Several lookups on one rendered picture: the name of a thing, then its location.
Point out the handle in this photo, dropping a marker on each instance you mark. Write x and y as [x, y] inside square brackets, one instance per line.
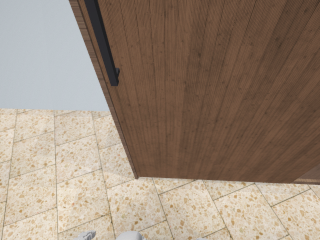
[97, 23]

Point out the wardrobe door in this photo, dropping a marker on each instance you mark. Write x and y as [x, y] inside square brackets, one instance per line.
[314, 173]
[223, 90]

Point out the left robot hand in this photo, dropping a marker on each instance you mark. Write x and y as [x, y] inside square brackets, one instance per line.
[88, 235]

